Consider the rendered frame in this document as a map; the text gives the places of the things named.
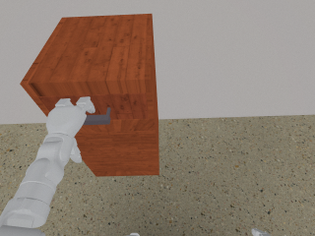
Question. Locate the drawer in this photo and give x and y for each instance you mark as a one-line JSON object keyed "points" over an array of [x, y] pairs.
{"points": [[123, 106]]}

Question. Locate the robot left hand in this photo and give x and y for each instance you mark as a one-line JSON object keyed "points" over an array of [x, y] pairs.
{"points": [[68, 119]]}

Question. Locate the handle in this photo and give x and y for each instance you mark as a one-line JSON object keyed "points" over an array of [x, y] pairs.
{"points": [[101, 119]]}

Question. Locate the left robot forearm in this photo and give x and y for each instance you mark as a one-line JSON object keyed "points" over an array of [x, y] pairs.
{"points": [[30, 206]]}

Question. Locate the left robot upper arm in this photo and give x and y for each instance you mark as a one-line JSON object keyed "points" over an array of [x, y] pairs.
{"points": [[9, 230]]}

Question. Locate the cabinet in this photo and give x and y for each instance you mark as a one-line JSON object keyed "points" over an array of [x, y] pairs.
{"points": [[110, 54]]}

